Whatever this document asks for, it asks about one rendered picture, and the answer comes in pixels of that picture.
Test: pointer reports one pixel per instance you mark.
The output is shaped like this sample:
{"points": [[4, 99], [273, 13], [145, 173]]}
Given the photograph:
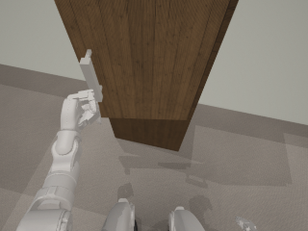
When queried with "handle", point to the handle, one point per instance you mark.
{"points": [[90, 76]]}

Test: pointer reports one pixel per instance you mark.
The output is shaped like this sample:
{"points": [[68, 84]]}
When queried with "robot left hand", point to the robot left hand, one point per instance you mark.
{"points": [[76, 117]]}

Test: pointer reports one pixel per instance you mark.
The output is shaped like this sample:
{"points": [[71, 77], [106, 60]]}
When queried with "robot right hand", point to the robot right hand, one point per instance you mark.
{"points": [[246, 225]]}

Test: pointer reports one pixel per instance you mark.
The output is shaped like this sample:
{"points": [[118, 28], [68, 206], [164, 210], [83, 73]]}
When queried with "robot left forearm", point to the robot left forearm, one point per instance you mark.
{"points": [[59, 185]]}

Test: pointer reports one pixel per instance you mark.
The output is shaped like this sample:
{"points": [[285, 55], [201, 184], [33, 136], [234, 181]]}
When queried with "right robot thigh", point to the right robot thigh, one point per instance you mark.
{"points": [[183, 220]]}

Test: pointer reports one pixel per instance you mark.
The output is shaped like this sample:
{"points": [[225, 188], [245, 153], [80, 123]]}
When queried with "cupboard door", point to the cupboard door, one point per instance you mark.
{"points": [[149, 56]]}

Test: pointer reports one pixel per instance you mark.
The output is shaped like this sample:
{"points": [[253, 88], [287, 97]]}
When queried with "robot left shin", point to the robot left shin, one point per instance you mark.
{"points": [[125, 200]]}

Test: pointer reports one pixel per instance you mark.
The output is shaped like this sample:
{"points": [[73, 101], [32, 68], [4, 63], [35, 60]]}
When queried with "left robot upper arm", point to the left robot upper arm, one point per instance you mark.
{"points": [[47, 220]]}

